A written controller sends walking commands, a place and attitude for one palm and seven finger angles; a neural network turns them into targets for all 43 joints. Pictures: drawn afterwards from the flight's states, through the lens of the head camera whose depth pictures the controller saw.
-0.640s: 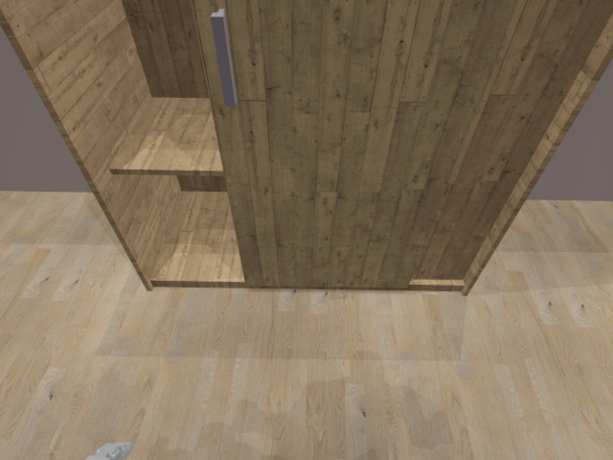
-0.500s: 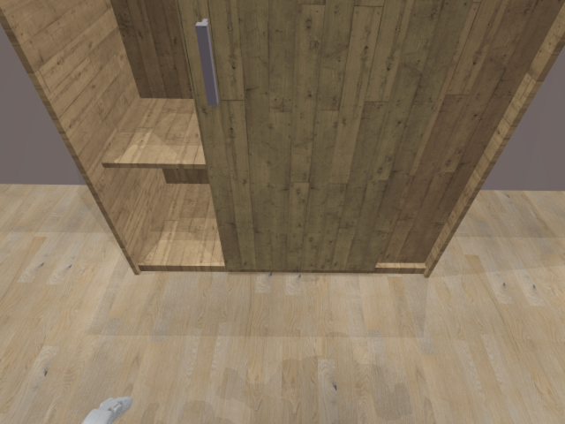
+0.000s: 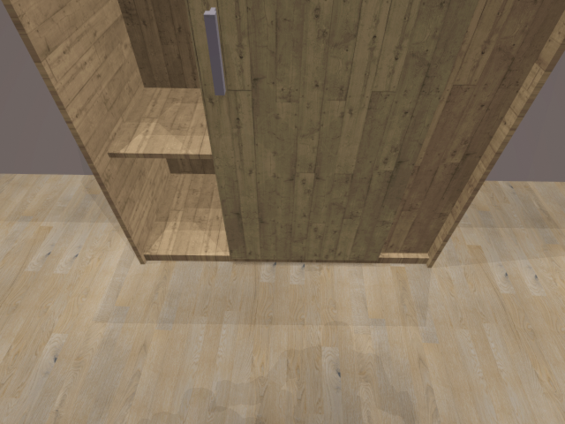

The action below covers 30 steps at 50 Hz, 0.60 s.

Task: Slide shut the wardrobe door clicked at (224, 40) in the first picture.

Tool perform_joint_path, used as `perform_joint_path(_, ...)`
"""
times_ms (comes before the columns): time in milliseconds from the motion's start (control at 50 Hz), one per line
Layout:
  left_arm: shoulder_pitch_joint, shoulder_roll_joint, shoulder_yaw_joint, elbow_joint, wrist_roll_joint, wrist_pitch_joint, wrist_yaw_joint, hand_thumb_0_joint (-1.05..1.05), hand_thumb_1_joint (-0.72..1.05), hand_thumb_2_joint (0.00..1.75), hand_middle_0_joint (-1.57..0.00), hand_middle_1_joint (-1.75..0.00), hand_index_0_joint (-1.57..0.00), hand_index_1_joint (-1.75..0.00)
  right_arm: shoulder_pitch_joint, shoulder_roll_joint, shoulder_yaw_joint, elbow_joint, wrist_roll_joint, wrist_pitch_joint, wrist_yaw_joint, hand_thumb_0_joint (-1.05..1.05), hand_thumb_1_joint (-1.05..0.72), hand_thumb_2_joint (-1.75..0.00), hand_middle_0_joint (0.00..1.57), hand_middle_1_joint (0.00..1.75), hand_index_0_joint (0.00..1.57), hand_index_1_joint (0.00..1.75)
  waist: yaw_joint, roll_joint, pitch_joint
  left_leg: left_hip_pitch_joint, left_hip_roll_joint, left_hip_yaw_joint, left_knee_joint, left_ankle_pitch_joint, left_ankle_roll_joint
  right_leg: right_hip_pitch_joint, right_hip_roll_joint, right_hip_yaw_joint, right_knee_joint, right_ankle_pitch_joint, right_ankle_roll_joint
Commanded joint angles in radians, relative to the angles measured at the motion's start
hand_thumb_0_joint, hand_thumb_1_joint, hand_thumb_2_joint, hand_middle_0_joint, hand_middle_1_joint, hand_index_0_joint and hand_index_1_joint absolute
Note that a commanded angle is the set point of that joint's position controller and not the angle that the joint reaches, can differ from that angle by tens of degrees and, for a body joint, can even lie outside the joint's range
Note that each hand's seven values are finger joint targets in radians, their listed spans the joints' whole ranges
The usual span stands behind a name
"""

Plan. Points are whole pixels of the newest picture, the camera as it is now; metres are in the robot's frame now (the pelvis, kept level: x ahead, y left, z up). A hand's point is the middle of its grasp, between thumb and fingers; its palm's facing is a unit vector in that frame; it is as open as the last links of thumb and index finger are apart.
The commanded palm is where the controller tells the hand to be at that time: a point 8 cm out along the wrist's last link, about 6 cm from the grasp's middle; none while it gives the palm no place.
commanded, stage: stand and wait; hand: right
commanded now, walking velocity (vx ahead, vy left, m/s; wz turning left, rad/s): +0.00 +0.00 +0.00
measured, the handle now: (216, 52) +0.83 +0.20 +0.14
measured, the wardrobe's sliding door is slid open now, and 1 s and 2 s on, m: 0.37 0.37 0.37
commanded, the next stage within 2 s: look at it before walking up in 0.18 s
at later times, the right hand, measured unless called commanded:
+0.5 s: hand out of the picture +0.09 -0.24 -0.15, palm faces -0.02 +0.94 -0.34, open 7.4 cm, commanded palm none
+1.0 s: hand out of the picture +0.08 -0.24 -0.15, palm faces -0.01 +0.94 -0.34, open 7.4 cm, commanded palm none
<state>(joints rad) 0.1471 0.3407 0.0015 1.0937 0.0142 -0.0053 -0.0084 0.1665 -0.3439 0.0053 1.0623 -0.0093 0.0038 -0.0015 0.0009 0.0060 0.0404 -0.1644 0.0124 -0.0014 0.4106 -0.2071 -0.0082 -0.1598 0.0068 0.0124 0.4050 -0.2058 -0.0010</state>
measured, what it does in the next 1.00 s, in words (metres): stands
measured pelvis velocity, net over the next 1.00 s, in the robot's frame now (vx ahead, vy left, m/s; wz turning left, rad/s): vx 0.01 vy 0.01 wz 0.00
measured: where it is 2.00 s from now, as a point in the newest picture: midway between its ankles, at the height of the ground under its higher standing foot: (242, 414)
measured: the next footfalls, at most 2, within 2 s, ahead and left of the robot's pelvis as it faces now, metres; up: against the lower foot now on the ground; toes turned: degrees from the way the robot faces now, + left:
right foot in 1.78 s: +0.37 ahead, +0.02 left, +0.00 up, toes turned -2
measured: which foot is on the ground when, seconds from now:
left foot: down 0.00-1.00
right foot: down 0.00-1.00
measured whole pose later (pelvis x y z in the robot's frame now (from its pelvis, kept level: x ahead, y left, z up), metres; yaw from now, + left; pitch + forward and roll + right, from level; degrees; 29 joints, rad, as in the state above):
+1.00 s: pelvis +0.01 +0.01 +0.00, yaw +0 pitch -2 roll +0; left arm 0.12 0.34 -0.01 1.11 0.01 -0.01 0.00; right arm 0.15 -0.34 0.00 1.08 -0.01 0.00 -0.01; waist 0.00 0.00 0.03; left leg -0.13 0.00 0.00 0.36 -0.20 0.00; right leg -0.12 0.00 0.02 0.35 -0.19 0.01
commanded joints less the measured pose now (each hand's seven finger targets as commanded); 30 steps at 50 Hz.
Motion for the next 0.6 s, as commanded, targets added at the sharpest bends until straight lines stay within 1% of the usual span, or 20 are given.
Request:
perform_joint_path(0, -0.066, 0.199, 0.038, -0.067, -0.005, -0.025, 0.016, 0.0, 0.9, 0.9, -0.2, -0.3, -0.2, -0.3, -0.06, -0.202, -0.039, -0.063, -0.001, -0.03, -0.009, 0.0, -0.9, -0.9, 0.2, 0.3, 0.2, 0.3, -0.001, -0.003, -0.043, -0.006, 0.107, -0.11, -0.098, -0.017, 0.038, -0.022, -0.107, 0.103, -0.088, 0.035, -0.028)
perform_joint_path(40, -0.061, 0.198, 0.039, -0.064, -0.006, -0.024, 0.016, 0.0, 0.9, 0.9, -0.2, -0.3, -0.2, -0.3, -0.059, -0.204, -0.04, -0.059, -0.001, -0.032, -0.01, 0.0, -0.9, -0.9, 0.2, 0.3, 0.2, 0.3, -0.001, 0.001, -0.057, 0.0, 0.109, -0.11, -0.1, -0.011, 0.04, -0.017, -0.108, 0.102, -0.081, 0.046, -0.028)
perform_joint_path(60, -0.064, 0.197, 0.039, -0.06, -0.005, -0.024, 0.016, 0.0, 0.9, 0.9, -0.2, -0.3, -0.2, -0.3, -0.06, -0.203, -0.04, -0.057, -0.001, -0.031, -0.01, 0.0, -0.9, -0.9, 0.2, 0.3, 0.2, 0.3, -0.002, -0.001, -0.047, -0.007, 0.111, -0.11, -0.102, -0.011, 0.039, -0.019, -0.108, 0.1, -0.084, 0.044, -0.027)
perform_joint_path(100, -0.059, 0.2, 0.038, -0.057, -0.005, -0.025, 0.016, 0.0, 0.9, 0.9, -0.2, -0.3, -0.2, -0.3, -0.064, -0.205, -0.039, -0.056, -0.001, -0.032, -0.009, 0.0, -0.9, -0.9, 0.2, 0.3, 0.2, 0.3, 0.0, -0.005, -0.058, 0.001, 0.111, -0.112, -0.102, -0.004, 0.04, -0.014, -0.11, 0.101, -0.086, 0.05, -0.026)
perform_joint_path(140, -0.058, 0.198, 0.039, -0.055, -0.006, -0.024, 0.016, 0.0, 0.9, 0.9, -0.2, -0.3, -0.2, -0.3, -0.065, -0.203, -0.041, -0.056, -0.001, -0.032, -0.01, 0.0, -0.9, -0.9, 0.2, 0.3, 0.2, 0.3, -0.001, 0.004, -0.047, -0.004, 0.108, -0.109, -0.102, -0.001, 0.039, -0.018, -0.11, 0.104, -0.086, 0.055, -0.026)
perform_joint_path(180, -0.06, 0.201, 0.037, -0.051, -0.005, -0.026, 0.016, 0.0, 0.9, 0.9, -0.2, -0.3, -0.2, -0.3, -0.066, -0.203, -0.039, -0.055, -0.001, -0.03, -0.01, 0.0, -0.9, -0.9, 0.2, 0.3, 0.2, 0.3, -0.001, -0.006, -0.044, -0.008, 0.107, -0.109, -0.103, -0.012, 0.038, -0.018, -0.111, 0.103, -0.095, 0.042, -0.026)
perform_joint_path(220, -0.058, 0.202, 0.037, -0.052, -0.005, -0.027, 0.016, 0.0, 0.9, 0.9, -0.2, -0.3, -0.2, -0.3, -0.068, -0.202, -0.039, -0.054, -0.001, -0.03, -0.009, 0.0, -0.9, -0.9, 0.2, 0.3, 0.2, 0.3, -0.001, -0.013, -0.047, 0.001, 0.104, -0.109, -0.098, 0.01, 0.038, -0.02, -0.113, 0.106, -0.098, 0.054, -0.026)
perform_joint_path(240, -0.058, 0.201, 0.038, -0.051, -0.006, -0.027, 0.017, 0.0, 0.9, 0.9, -0.2, -0.3, -0.2, -0.3, -0.065, -0.203, -0.041, -0.054, -0.002, -0.032, -0.01, 0.0, -0.9, -0.9, 0.2, 0.3, 0.2, 0.3, -0.004, -0.001, -0.056, 0.008, 0.107, -0.104, -0.096, 0.032, 0.038, -0.015, -0.115, 0.104, -0.089, 0.076, -0.027)
perform_joint_path(300, -0.064, 0.202, 0.037, -0.051, -0.006, -0.028, 0.017, 0.0, 0.9, 0.9, -0.2, -0.3, -0.2, -0.3, -0.069, -0.201, -0.04, -0.053, -0.002, -0.032, -0.01, 0.0, -0.9, -0.9, 0.2, 0.3, 0.2, 0.3, -0.002, -0.007, -0.058, 0.006, 0.106, -0.104, -0.095, 0.049, 0.036, -0.004, -0.114, 0.103, -0.092, 0.087, -0.025)
perform_joint_path(340, -0.059, 0.2, 0.037, -0.051, -0.007, -0.028, 0.017, 0.0, 0.9, 0.9, -0.2, -0.3, -0.2, -0.3, -0.07, -0.202, -0.041, -0.054, -0.002, -0.033, -0.011, 0.0, -0.9, -0.9, 0.2, 0.3, 0.2, 0.3, -0.001, -0.001, -0.072, 0.021, 0.106, -0.101, -0.092, 0.069, 0.038, 0.0, -0.117, 0.103, -0.089, 0.106, -0.026)
perform_joint_path(360, -0.067, 0.201, 0.038, -0.052, -0.006, -0.029, 0.018, 0.0, 0.9, 0.9, -0.2, -0.3, -0.2, -0.3, -0.07, -0.2, -0.041, -0.054, -0.002, -0.033, -0.011, 0.0, -0.9, -0.9, 0.2, 0.3, 0.2, 0.3, -0.003, -0.017, -0.064, 0.016, 0.108, -0.099, -0.09, 0.078, 0.037, 0.0, -0.117, 0.1, -0.09, 0.11, -0.025)
perform_joint_path(400, -0.067, 0.201, 0.036, -0.052, -0.006, -0.03, 0.018, 0.0, 0.9, 0.9, -0.2, -0.3, -0.2, -0.3, -0.071, -0.201, -0.041, -0.053, -0.002, -0.034, -0.011, 0.0, -0.9, -0.9, 0.2, 0.3, 0.2, 0.3, -0.003, -0.005, -0.073, 0.026, 0.108, -0.097, -0.089, 0.096, 0.036, 0.008, -0.119, 0.098, -0.092, 0.123, -0.025)
perform_joint_path(420, -0.069, 0.203, 0.037, -0.051, -0.006, -0.03, 0.019, 0.0, 0.9, 0.9, -0.2, -0.3, -0.2, -0.3, -0.072, -0.2, -0.041, -0.054, -0.002, -0.033, -0.011, 0.0, -0.9, -0.9, 0.2, 0.3, 0.2, 0.3, -0.002, -0.012, -0.069, 0.024, 0.107, -0.097, -0.09, 0.097, 0.036, 0.009, -0.118, 0.099, -0.093, 0.123, -0.024)
perform_joint_path(440, -0.067, 0.2, 0.038, -0.053, -0.007, -0.029, 0.018, 0.0, 0.9, 0.9, -0.2, -0.3, -0.2, -0.3, -0.069, -0.201, -0.042, -0.054, -0.003, -0.034, -0.012, 0.0, -0.9, -0.9, 0.2, 0.3, 0.2, 0.3, -0.003, -0.005, -0.074, 0.028, 0.107, -0.096, -0.09, 0.104, 0.037, 0.011, -0.119, 0.1, -0.089, 0.133, -0.025)
perform_joint_path(460, -0.072, 0.201, 0.036, -0.053, -0.007, -0.029, 0.019, 0.0, 0.9, 0.9, -0.2, -0.3, -0.2, -0.3, -0.071, -0.202, -0.041, -0.055, -0.002, -0.034, -0.011, 0.0, -0.9, -0.9, 0.2, 0.3, 0.2, 0.3, -0.003, -0.005, -0.063, 0.022, 0.109, -0.097, -0.094, 0.103, 0.037, 0.011, -0.119, 0.098, -0.091, 0.129, -0.025)
perform_joint_path(480, -0.071, 0.202, 0.036, -0.052, -0.006, -0.029, 0.019, 0.0, 0.9, 0.9, -0.2, -0.3, -0.2, -0.3, -0.07, -0.201, -0.041, -0.053, -0.002, -0.034, -0.011, 0.0, -0.9, -0.9, 0.2, 0.3, 0.2, 0.3, -0.001, -0.005, -0.073, 0.026, 0.108, -0.099, -0.092, 0.112, 0.037, 0.018, -0.118, 0.098, -0.09, 0.136, -0.024)
perform_joint_path(520, -0.074, 0.201, 0.036, -0.053, -0.007, -0.028, 0.019, 0.0, 0.9, 0.9, -0.2, -0.3, -0.2, -0.3, -0.073, -0.203, -0.04, -0.054, -0.002, -0.034, -0.011, 0.0, -0.9, -0.9, 0.2, 0.3, 0.2, 0.3, -0.001, -0.001, -0.062, 0.021, 0.107, -0.099, -0.097, 0.101, 0.036, 0.016, -0.117, 0.099, -0.095, 0.126, -0.023)
perform_joint_path(540, -0.072, 0.202, 0.037, -0.055, -0.007, -0.028, 0.019, 0.0, 0.9, 0.9, -0.2, -0.3, -0.2, -0.3, -0.072, -0.203, -0.041, -0.054, -0.003, -0.034, -0.011, 0.0, -0.9, -0.9, 0.2, 0.3, 0.2, 0.3, -0.002, -0.01, -0.061, 0.021, 0.107, -0.099, -0.097, 0.104, 0.037, 0.014, -0.118, 0.097, -0.094, 0.129, -0.023)
perform_joint_path(560, -0.072, 0.2, 0.037, -0.054, -0.007, -0.028, 0.019, 0.0, 0.9, 0.9, -0.2, -0.3, -0.2, -0.3, -0.074, -0.203, -0.041, -0.055, -0.003, -0.034, -0.011, 0.0, -0.9, -0.9, 0.2, 0.3, 0.2, 0.3, -0.001, -0.001, -0.066, 0.026, 0.108, -0.098, -0.097, 0.105, 0.037, 0.015, -0.118, 0.1, -0.094, 0.131, -0.024)
perform_joint_path(580, -0.076, 0.201, 0.036, -0.052, -0.007, -0.028, 0.019, 0.0, 0.9, 0.9, -0.2, -0.3, -0.2, -0.3, -0.073, -0.202, -0.041, -0.053, -0.003, -0.034, -0.011, 0.0, -0.9, -0.9, 0.2, 0.3, 0.2, 0.3, -0.002, -0.006, -0.063, 0.024, 0.11, -0.098, -0.1, 0.101, 0.036, 0.018, -0.118, 0.097, -0.098, 0.126, -0.023)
